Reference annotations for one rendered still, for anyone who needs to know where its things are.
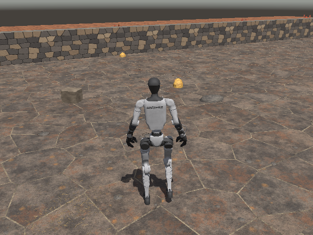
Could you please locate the robot left hand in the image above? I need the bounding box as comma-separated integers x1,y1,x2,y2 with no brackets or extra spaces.
126,137,137,148

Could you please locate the right robot forearm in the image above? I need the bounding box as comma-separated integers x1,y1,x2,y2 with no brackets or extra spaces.
175,118,185,138

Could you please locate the left robot forearm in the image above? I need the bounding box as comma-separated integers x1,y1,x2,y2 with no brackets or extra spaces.
127,119,136,138

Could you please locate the humanoid robot torso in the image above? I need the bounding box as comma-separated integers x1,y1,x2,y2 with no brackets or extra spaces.
144,98,167,147

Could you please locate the robot left upper arm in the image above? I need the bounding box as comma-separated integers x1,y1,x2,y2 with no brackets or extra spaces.
132,99,145,126

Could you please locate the robot right upper arm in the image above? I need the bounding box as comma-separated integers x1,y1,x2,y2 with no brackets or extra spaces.
165,98,179,125

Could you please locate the robot right foot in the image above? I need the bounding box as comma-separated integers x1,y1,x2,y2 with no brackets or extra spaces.
166,189,173,198

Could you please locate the robot right hand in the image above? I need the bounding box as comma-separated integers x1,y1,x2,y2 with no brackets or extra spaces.
176,135,187,147

